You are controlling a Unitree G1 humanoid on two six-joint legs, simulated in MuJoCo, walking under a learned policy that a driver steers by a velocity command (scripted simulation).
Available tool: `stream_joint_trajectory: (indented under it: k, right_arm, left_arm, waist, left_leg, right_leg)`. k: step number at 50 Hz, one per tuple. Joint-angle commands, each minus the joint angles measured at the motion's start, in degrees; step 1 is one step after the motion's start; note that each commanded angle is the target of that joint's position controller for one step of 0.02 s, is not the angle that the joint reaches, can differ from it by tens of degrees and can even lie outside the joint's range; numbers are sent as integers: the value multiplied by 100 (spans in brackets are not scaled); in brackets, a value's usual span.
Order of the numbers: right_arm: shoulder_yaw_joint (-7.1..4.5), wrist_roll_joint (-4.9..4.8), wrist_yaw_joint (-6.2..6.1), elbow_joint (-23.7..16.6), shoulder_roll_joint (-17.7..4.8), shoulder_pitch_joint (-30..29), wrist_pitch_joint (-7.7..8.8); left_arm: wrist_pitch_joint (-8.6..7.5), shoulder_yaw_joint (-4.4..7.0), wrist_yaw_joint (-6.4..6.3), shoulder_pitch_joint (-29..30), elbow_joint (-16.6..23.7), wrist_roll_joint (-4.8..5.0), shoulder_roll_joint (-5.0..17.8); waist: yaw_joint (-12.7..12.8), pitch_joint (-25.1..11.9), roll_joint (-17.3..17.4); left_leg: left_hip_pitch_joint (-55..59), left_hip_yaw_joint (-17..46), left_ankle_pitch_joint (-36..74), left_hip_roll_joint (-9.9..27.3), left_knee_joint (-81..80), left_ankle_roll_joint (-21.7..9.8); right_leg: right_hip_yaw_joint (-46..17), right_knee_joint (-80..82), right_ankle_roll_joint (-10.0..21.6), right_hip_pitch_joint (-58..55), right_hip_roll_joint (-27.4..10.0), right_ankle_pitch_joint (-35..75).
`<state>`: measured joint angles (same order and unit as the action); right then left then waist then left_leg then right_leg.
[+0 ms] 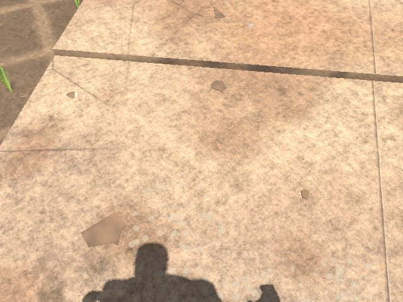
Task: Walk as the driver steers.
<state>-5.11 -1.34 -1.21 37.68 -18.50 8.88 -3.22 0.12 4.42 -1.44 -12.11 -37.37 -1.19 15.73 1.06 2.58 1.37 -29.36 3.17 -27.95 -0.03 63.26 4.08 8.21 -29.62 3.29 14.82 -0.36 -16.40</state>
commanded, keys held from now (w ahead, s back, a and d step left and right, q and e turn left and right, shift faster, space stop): q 0.16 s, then w+q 0.08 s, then w+e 0.76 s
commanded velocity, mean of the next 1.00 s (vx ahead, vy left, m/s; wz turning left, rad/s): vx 0.30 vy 0.00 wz -0.06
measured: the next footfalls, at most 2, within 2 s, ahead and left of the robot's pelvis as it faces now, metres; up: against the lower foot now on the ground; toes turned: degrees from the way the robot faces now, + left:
left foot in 0.24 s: +0.02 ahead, +0.15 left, +0.00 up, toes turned +12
right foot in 0.78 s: +0.37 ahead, -0.04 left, +0.00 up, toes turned -2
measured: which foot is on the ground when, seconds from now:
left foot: up 0.00-0.22, down 0.24-0.78, up 0.80-1.00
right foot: down 0.00-0.24, up 0.26-0.76, down 0.78-1.00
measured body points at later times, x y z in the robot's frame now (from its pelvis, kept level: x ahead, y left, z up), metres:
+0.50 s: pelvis +0.06 +0.07 +0.01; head +0.07 +0.10 +0.46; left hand +0.15 +0.37 -0.10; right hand +0.18 -0.18 -0.09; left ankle -0.02 +0.15 -0.73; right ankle +0.19 -0.08 -0.65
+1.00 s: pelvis +0.33 +0.04 +0.01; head +0.37 +0.03 +0.46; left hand +0.46 +0.31 -0.10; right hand +0.46 -0.25 -0.08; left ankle +0.39 +0.21 -0.66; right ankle +0.33 -0.04 -0.73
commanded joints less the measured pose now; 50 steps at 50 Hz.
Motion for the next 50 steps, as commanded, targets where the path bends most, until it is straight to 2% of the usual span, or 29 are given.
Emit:
stream_joint_trajectory:
  k: [1, 4, 8, 10, 11, 12, 13, 14, 15, 16, 17, 18, 20, 24, 28, 33, 34, 36, 37, 38, 39, 40, 41, 42, 43, 44, 46, 48, 50]
  right_arm:
    - [-90, -31, 38, -464, -339, -137, -16]
    - [28, -8, 164, -692, -124, -463, -6]
    - [-58, -20, 253, -762, -342, -351, -60]
    - [-106, -27, 265, -653, -358, -48, -102]
    - [-195, -40, 227, -488, -509, 359, -93]
    - [-342, -87, 172, -274, -839, 1113, -45]
    - [-439, 10, 131, -391, -1529, 1392, 102]
    - [-310, 120, 180, -432, -1180, 1306, 340]
    - [-170, 130, 162, -351, -849, 1029, 478]
    - [-85, 77, 150, -334, -604, 786, 553]
    - [-22, 72, 123, -327, -475, 517, 572]
    - [14, 111, 99, -318, -448, 432, 605]
    - [15, 222, 65, -248, -465, 546, 711]
    - [1, 246, 44, -18, -480, 906, 811]
    - [-30, 196, 49, 145, -560, 982, 816]
    - [-82, 93, 39, 431, -659, 1287, 722]
    - [-94, 74, 30, 465, -704, 1293, 691]
    - [-132, 63, -20, 467, -884, 1208, 636]
    - [-149, 67, -58, 457, -970, 1172, 595]
    - [-141, 53, -90, 441, -997, 1111, 563]
    - [-86, 75, -119, 358, -914, 1114, 609]
    - [185, 252, -15, 32, -93, 1592, 761]
    - [195, 119, 66, 10, -332, 1183, 1004]
    - [100, -112, 134, -207, -662, 587, 1125]
    - [156, -93, 129, -299, -606, 415, 1197]
    - [142, 66, 97, -292, -579, 350, 1214]
    - [91, 179, 100, -257, -619, 558, 1086]
    - [131, 233, 100, -213, -482, 715, 960]
    - [212, 266, 85, -331, -312, 376, 905]
  left_arm:
    - [-66, 216, -97, 328, 443, 0, 856]
    - [17, 276, -101, 199, 353, 33, 998]
    - [43, 357, -7, 177, 247, 165, 1208]
    - [27, 365, 28, 212, 169, 293, 1191]
    - [13, 309, 40, 101, 93, 285, 981]
    - [-5, 190, 81, 192, 116, 176, 607]
    - [-69, 45, 84, 662, 598, 15, 319]
    - [-196, 137, 111, 1025, 640, 181, 674]
    - [-249, 188, 181, 957, 590, 344, 858]
    - [-272, 232, 203, 729, 415, 312, 969]
    - [-288, 249, 188, 616, 271, 197, 989]
    - [-293, 246, 209, 487, 154, 163, 944]
    - [-304, 190, 259, 343, -23, 219, 765]
    - [-302, 98, 262, 515, -65, 271, 537]
    - [-322, 15, 348, 814, 38, 273, 404]
    - [-398, -121, 546, 1383, 328, 264, 236]
    - [-409, -123, 583, 1419, 387, 269, 251]
    - [-395, -48, 610, 1198, 435, 264, 432]
    - [-370, 48, 595, 735, 361, 266, 623]
    - [-352, 199, 546, -95, 186, 290, 899]
    - [-297, 367, 440, -1031, 0, 310, 1239]
    - [-291, 481, 355, -1374, -54, 311, 1864]
    - [-346, 357, 345, -1474, 58, 271, 1506]
    - [-378, 271, 339, -1241, 18, 223, 1216]
    - [-398, 223, 324, -885, 51, 258, 1074]
    - [-400, 173, 319, -481, 113, 257, 932]
    - [-408, 107, 271, -55, 275, 151, 784]
    - [-435, 122, 219, 8, 227, 191, 844]
    - [-437, 156, 155, -35, 164, 207, 985]
  waist:
    - [-19, -369, -710]
    - [156, -602, -832]
    - [97, -753, -1037]
    - [-88, -797, -973]
    - [-200, -844, -759]
    - [-465, -863, 114]
    - [-586, -693, 1555]
    - [-846, -694, 812]
    - [-584, -331, 923]
    - [-406, -126, 832]
    - [-288, -64, 751]
    - [-208, -15, 767]
    - [-183, -68, 495]
    - [-369, 54, 294]
    - [-502, 293, 345]
    - [-712, 558, 202]
    - [-672, 513, 244]
    - [-421, 102, 507]
    - [-137, -289, 633]
    - [351, -795, 565]
    - [834, -1301, 286]
    - [393, -1989, -1347]
    - [654, -2854, -1038]
    - [764, -1981, -765]
    - [510, -1346, -328]
    - [221, -865, -31]
    - [-141, -543, -293]
    - [-276, -391, -336]
    - [-219, -188, -349]
  left_leg:
    - [-590, -102, 386, 311, -70, 177]
    - [-50, -378, 337, 351, -1198, 135]
    - [628, -729, 619, 202, -2295, -95]
    - [1411, -975, 1130, 8, -3207, -403]
    - [2167, -941, 1048, -149, -3477, -618]
    - [3224, 27, 906, 356, -3871, -1026]
    - [3745, 3198, -341, 2014, -4598, -2181]
    - [3302, 3694, -814, 2378, -5214, -2591]
    - [3072, 3106, -1096, 2213, -5336, -2331]
    - [2907, 2532, -933, 1936, -5318, -2017]
    - [2779, 2058, -468, 1690, -5330, -1787]
    - [2551, 1600, 58, 1486, -5427, -1650]
    - [2564, 1010, 1017, 1350, -5550, -1554]
    - [2813, 135, 1937, 1273, -5636, -1413]
    - [2891, -381, 2306, 1369, -5772, -1371]
    - [3457, -817, 3194, 1569, -5501, -1325]
    - [3567, -901, 3732, 1588, -5311, -1286]
    - [3719, -1101, 6081, 1580, -4553, -1157]
    - [3736, -1209, 7187, 1542, -3834, -1073]
    - [3354, -1368, 7523, 1396, -2728, -919]
    - [2074, -1356, 6453, 1207, -1284, -702]
    - [-607, -1117, 1012, 134, 1093, -279]
    - [-1265, 256, -433, -313, 2062, -283]
    - [-1798, 436, 29, 47, 2026, -389]
    - [-1706, 371, 486, 316, 1493, -484]
    - [-1433, 294, 704, 494, 919, -463]
    - [-793, 273, 961, 640, 487, -344]
    - [-598, 108, 1047, 660, 9, -142]
    - [-493, -52, 1551, 582, -791, 26]
  right_leg:
    - [-1177, 1185, 1049, -862, -1562, 2391]
    - [-735, 1061, 1039, -1081, -1614, 2579]
    - [-568, 793, 902, -1110, -1867, 2705]
    - [-331, 593, 562, -682, -1804, 1197]
    - [-124, 220, 320, -106, -1616, 118]
    - [335, -1149, -49, 1068, -1176, -1026]
    - [272, -3103, -515, 3355, -198, -2424]
    - [-936, -3789, -465, 3661, -225, -2184]
    - [-1052, -3804, -344, 3758, -441, -1515]
    - [-1015, -3678, -291, 3675, -569, -903]
    - [-1039, -3458, -323, 3529, -635, -365]
    - [-1031, -3361, -361, 3232, -673, 100]
    - [-1010, -3293, -438, 3085, -622, 850]
    - [-1282, -2437, -559, 3165, -426, 1537]
    - [-1141, -1480, -559, 3000, -371, 1945]
    - [-707, -664, -231, 2981, -328, 1551]
    - [-587, -550, -128, 2848, -259, 1318]
    - [-238, -512, 129, 2114, 91, 799]
    - [-95, -548, 277, 1451, 328, 575]
    - [-65, -281, 492, 200, 558, 789]
    - [-708, -176, 766, -1619, 315, 956]
    - [-3890, 9, 1846, -3888, -1402, 22]
    - [-5769, 1023, 2228, -4284, -1932, -477]
    - [-4840, 1222, 1867, -3782, -1750, -237]
    - [-4101, 1234, 1652, -2881, -1486, 171]
    - [-3600, 1318, 1507, -1977, -1247, 728]
    - [-3131, 1629, 1510, -907, -977, 1393]
    - [-2771, 1768, 1544, -279, -877, 1884]
    - [-2382, 1825, 1429, 238, -662, 1990]
Keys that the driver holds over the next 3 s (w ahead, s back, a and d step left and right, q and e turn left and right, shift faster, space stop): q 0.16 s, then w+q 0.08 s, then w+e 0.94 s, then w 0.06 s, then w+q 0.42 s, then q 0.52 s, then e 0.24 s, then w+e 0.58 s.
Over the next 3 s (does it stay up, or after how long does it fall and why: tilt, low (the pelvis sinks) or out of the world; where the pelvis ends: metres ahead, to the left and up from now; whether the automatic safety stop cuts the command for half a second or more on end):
stays up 0.99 0.02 0.01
